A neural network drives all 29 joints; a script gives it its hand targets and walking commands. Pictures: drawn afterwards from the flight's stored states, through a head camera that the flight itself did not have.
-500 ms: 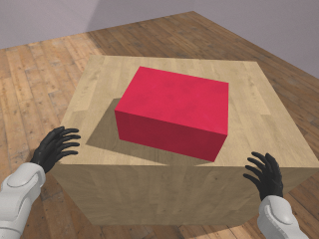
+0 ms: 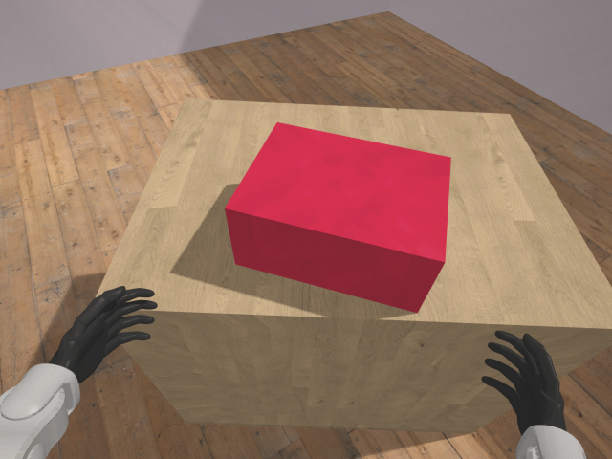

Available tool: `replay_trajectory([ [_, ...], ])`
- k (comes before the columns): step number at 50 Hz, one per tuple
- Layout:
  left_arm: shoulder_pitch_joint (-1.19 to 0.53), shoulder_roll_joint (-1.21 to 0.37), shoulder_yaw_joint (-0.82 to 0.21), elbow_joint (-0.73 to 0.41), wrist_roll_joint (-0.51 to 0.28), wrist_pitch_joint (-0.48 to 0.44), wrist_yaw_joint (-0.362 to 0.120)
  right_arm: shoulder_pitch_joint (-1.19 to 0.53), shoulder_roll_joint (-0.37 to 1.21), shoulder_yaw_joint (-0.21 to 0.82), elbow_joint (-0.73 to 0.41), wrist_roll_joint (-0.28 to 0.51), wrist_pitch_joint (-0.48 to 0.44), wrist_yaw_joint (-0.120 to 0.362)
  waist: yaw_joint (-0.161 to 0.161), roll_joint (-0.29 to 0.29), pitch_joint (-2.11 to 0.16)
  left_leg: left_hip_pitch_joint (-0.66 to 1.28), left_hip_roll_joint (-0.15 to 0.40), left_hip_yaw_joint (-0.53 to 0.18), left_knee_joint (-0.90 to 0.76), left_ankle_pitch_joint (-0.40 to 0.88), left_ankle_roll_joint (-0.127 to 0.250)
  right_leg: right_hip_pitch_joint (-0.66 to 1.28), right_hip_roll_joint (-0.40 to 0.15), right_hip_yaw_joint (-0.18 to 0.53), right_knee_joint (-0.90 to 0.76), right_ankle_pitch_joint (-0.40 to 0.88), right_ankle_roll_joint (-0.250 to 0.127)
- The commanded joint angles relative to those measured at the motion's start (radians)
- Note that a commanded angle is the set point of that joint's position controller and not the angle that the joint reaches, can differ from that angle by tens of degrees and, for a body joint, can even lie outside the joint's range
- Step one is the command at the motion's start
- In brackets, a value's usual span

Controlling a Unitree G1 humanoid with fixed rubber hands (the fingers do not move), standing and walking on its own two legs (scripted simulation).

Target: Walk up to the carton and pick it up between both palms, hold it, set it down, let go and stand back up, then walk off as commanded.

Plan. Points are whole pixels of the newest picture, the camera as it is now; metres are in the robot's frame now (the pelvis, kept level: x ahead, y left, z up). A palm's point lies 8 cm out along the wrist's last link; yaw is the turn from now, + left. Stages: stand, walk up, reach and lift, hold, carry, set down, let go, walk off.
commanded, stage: set down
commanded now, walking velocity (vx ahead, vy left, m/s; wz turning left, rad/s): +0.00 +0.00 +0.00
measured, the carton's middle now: (342, 211) +0.51 -0.01 +0.01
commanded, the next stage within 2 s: let go in 1.84 s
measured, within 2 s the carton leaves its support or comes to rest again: neither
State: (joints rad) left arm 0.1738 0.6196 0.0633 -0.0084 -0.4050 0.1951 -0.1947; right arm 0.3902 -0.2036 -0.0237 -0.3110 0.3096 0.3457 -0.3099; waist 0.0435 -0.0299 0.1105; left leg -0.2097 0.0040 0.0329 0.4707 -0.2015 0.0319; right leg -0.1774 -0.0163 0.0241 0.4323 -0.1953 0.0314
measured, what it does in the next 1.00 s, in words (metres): stands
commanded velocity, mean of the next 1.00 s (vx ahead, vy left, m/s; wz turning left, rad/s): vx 0.00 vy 0.00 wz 0.00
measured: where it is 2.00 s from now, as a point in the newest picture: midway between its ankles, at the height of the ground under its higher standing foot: outside the picture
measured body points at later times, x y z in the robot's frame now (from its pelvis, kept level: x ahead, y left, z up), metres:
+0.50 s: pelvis +0.01 +0.00 +0.00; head +0.05 +0.01 +0.45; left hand +0.24 +0.28 +0.02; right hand +0.21 -0.22 +0.03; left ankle +0.04 +0.10 -0.74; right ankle +0.03 -0.14 -0.74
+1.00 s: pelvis +0.01 +0.00 +0.00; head +0.04 +0.00 +0.45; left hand +0.22 +0.28 -0.01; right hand +0.20 -0.23 -0.01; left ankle +0.04 +0.10 -0.74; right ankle +0.03 -0.14 -0.74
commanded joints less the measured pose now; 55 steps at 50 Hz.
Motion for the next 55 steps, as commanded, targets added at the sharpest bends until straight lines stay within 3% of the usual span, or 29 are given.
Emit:
replay_trajectory([
  [1, -0.029, 0.19, 0.159, -0.169, -0.012, -0.07, 0.019, 0.057, 0.019, -0.002, -0.278, -0.04, -0.057, 0.025, 0.047, 0.124, -0.16, 0.081, 0.043, -0.015, -0.14, 0.005, -0.006, 0.13, -0.001, 0.022, -0.116, -0.072, -0.092],
  [3, -0.044, 0.178, 0.157, -0.128, -0.001, -0.064, 0.019, 0.045, 0.024, 0.002, -0.224, -0.048, -0.057, 0.03, 0.046, 0.126, -0.177, 0.099, 0.039, -0.008, -0.13, 0.02, -0.007, 0.109, 0.001, 0.022, -0.119, -0.081, -0.091],
  [6, -0.017, 0.175, 0.158, -0.104, 0.008, -0.065, 0.01, 0.066, 0.029, 0.009, -0.234, -0.056, -0.065, 0.031, 0.041, 0.099, -0.178, 0.098, 0.036, -0.001, -0.128, 0.039, -0.007, 0.126, -0.005, 0.025, -0.123, -0.051, -0.089],
  [12, -0.001, 0.125, 0.148, -0.082, 0.038, -0.073, 0.019, 0.053, 0.02, 0.0, -0.133, -0.072, -0.083, 0.061, 0.042, 0.138, -0.202, 0.127, 0.042, -0.023, -0.115, 0.122, -0.024, 0.117, 0.01, 0.014, -0.111, 0.014, -0.099],
  [16, 0.021, 0.114, 0.151, -0.066, 0.063, -0.089, 0.015, 0.08, 0.025, 0.01, -0.104, -0.084, -0.102, 0.066, 0.04, 0.116, -0.215, 0.151, 0.031, -0.013, -0.098, 0.165, -0.03, 0.127, 0.008, 0.015, -0.112, 0.063, -0.092],
  [19, 0.023, 0.105, 0.146, -0.049, 0.091, -0.091, 0.013, 0.076, 0.028, 0.018, -0.072, -0.082, -0.104, 0.07, 0.037, 0.133, -0.211, 0.157, 0.033, -0.019, -0.103, 0.173, -0.036, 0.135, 0.013, 0.016, -0.115, 0.069, -0.094],
  [25, -0.001, 0.075, 0.123, -0.01, 0.105, -0.092, 0.02, 0.033, 0.023, 0.001, -0.013, -0.104, -0.112, 0.088, 0.033, 0.133, -0.205, 0.136, 0.035, -0.016, -0.116, 0.125, -0.041, 0.128, 0.016, 0.01, -0.117, 0.037, -0.092],
  [27, -0.005, 0.065, 0.118, -0.001, 0.119, -0.1, 0.029, 0.022, 0.027, -0.004, 0.019, -0.108, -0.123, 0.099, 0.04, 0.158, -0.197, 0.114, 0.031, -0.019, -0.116, 0.127, -0.049, 0.138, 0.018, 0.009, -0.111, 0.04, -0.095],
  [31, 0.023, 0.047, 0.106, 0.032, 0.108, -0.102, 0.03, 0.024, 0.027, -0.003, 0.026, -0.117, -0.152, 0.107, 0.035, 0.113, -0.207, 0.131, 0.025, -0.009, -0.103, 0.168, -0.052, 0.125, 0.016, 0.008, -0.119, 0.073, -0.09],
  [34, 0.001, 0.02, 0.084, 0.065, 0.121, -0.1, 0.04, -0.008, 0.016, -0.003, 0.089, -0.128, -0.16, 0.125, 0.039, 0.124, -0.21, 0.126, 0.033, -0.013, -0.107, 0.145, -0.05, 0.123, 0.024, -0.004, -0.107, 0.05, -0.093],
  [37, 0.006, 0.01, 0.075, 0.094, 0.12, -0.099, 0.035, -0.001, 0.02, -0.002, 0.071, -0.141, -0.17, 0.126, 0.032, 0.08, -0.182, 0.104, 0.026, -0.001, -0.122, 0.103, -0.045, 0.131, 0.021, -0.006, -0.113, 0.042, -0.083],
  [43, -0.02, -0.017, 0.056, 0.115, 0.145, -0.103, 0.051, -0.038, 0.014, -0.006, 0.141, -0.156, -0.179, 0.146, 0.04, 0.113, -0.165, 0.075, 0.031, -0.008, -0.144, 0.049, -0.049, 0.127, 0.024, -0.011, -0.102, 0.023, -0.086],
  [46, -0.028, -0.036, 0.036, 0.107, 0.146, -0.1, 0.063, -0.058, 0.009, -0.014, 0.165, -0.158, -0.192, 0.162, 0.021, 0.112, -0.17, 0.065, 0.039, -0.015, -0.153, 0.03, -0.048, 0.132, 0.026, -0.017, -0.098, 0.024, -0.08],
  [50, -0.035, -0.061, 0.017, 0.142, 0.164, -0.098, 0.077, -0.085, -0.011, -0.019, 0.203, -0.175, -0.218, 0.184, 0.021, 0.125, -0.164, 0.061, 0.034, -0.01, -0.16, 0.011, -0.055, 0.12, 0.03, -0.028, -0.097, 0.009, -0.084],
  [55, -0.011, -0.086, 0.009, 0.162, 0.187, -0.1, 0.088, -0.08, -0.033, -0.032, 0.264, -0.19, -0.263, 0.198, 0.012, 0.106, -0.174, 0.09, 0.028, -0.003, -0.145, 0.068, -0.059, 0.097, 0.043, -0.039, -0.091, 0.044, -0.083],
])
